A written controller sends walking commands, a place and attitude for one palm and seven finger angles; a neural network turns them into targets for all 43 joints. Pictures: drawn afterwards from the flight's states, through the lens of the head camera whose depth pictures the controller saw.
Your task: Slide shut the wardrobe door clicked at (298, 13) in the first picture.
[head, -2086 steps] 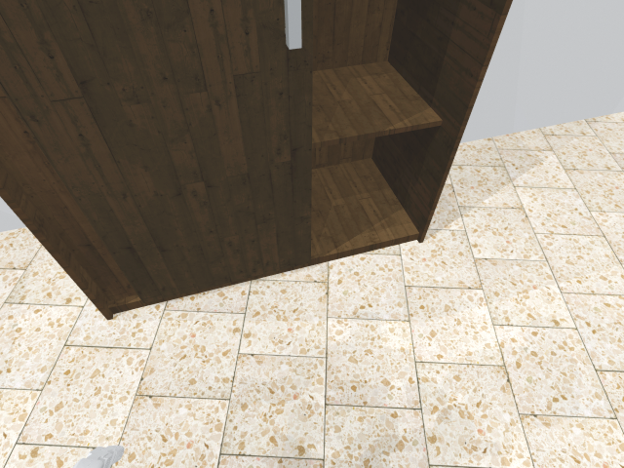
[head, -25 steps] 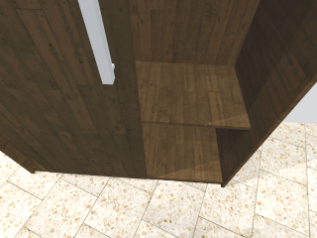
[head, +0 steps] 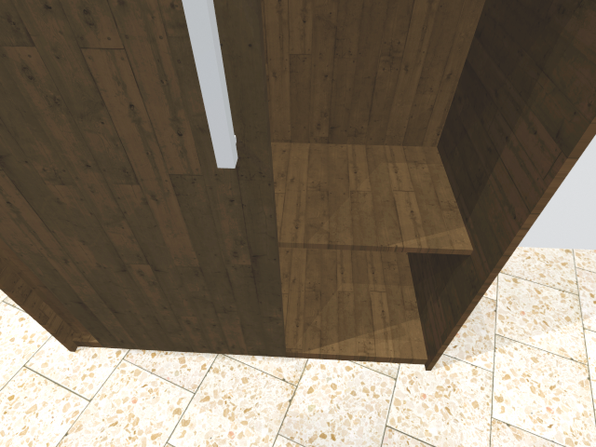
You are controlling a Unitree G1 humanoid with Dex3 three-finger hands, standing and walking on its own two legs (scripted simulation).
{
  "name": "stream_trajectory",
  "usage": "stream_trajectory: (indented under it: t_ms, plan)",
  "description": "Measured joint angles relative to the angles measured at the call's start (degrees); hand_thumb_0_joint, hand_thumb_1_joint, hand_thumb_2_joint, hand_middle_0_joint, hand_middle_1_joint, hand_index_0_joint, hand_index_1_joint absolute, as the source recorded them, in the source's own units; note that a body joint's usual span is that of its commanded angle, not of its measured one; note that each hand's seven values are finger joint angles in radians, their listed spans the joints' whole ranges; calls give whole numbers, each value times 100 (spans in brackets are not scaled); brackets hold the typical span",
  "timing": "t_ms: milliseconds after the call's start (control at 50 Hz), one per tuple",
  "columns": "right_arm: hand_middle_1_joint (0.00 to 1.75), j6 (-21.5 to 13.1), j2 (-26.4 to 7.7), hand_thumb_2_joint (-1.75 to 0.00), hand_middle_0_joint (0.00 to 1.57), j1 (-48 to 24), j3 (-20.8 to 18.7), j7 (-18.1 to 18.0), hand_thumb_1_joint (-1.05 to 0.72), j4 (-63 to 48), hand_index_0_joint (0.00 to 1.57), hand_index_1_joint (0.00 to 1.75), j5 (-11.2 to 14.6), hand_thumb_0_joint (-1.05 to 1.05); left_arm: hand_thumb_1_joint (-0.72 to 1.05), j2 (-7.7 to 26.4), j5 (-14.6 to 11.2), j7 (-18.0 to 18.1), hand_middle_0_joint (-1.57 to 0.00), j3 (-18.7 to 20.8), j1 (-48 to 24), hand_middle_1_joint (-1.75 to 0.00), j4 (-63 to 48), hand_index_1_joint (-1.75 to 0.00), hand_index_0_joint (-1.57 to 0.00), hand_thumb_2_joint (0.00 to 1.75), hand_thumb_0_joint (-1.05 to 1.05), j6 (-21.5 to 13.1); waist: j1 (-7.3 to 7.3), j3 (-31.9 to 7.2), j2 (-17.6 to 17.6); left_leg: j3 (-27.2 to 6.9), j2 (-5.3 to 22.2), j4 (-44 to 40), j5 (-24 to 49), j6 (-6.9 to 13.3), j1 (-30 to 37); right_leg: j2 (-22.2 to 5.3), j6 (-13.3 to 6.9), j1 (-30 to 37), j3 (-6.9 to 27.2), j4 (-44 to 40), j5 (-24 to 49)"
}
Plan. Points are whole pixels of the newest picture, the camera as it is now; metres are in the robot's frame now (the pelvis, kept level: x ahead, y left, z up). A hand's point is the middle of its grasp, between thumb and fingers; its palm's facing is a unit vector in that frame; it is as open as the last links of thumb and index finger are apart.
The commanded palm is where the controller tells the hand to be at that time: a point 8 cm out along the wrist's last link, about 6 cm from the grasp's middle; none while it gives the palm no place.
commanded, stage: come to a stop and stand still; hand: left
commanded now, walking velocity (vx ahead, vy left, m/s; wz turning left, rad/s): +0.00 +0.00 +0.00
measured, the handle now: (214, 64) +0.51 +0.14 +0.28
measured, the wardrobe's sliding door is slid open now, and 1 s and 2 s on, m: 0.48 0.48 0.48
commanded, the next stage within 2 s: look again from close up in 1.02 s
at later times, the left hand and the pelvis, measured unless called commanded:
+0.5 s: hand out of the picture +0.01 +0.17 -0.17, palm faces +0.01 -0.98 -0.17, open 7.4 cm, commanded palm none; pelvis +0.02 +0.00 +0.01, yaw +0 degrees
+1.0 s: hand out of the picture +0.05 +0.17 -0.17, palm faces +0.01 -0.98 -0.19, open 7.4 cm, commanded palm none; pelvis +0.04 +0.00 +0.01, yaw +0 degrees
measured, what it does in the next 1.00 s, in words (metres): stands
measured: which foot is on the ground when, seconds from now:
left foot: down 0.00-1.00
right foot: down 0.00-1.00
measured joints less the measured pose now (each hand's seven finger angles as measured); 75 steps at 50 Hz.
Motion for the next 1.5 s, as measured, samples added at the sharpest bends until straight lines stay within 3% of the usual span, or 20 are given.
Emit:
stream_trajectory:
  t_ms: [380,580,820,1500]
  plan:
    - [30,-186,16,-90,20,-48,109,-30,-91,640,20,30,71,1,91,-96,-9,-24,-20,-80,469,-29,778,-30,-20,90,0,-119,125,53,-129,22,-78,-514,161,30,232,-66,94,191,29,-433,132]
    - [30,-225,125,-90,20,-122,132,-78,-92,872,20,30,80,1,91,-207,-13,11,-20,-90,230,-29,859,-30,-20,90,0,-171,99,43,-200,17,-50,-545,67,-4,400,-36,72,360,25,-477,47]
    - [30,-238,171,-90,20,-76,136,-87,-92,955,20,30,75,1,91,-83,-24,31,-20,-45,121,-29,826,-30,-20,90,0,-183,68,22,-213,0,-25,-590,-2,-33,505,-10,48,478,10,-547,-12]
    - [30,-243,213,-90,20,-5,146,-132,-91,1020,20,30,85,1,91,-196,-28,43,-20,-48,318,-29,935,-30,-20,90,0,-169,107,21,-200,-55,2,-759,-27,-93,710,21,-5,685,-45,-690,-67]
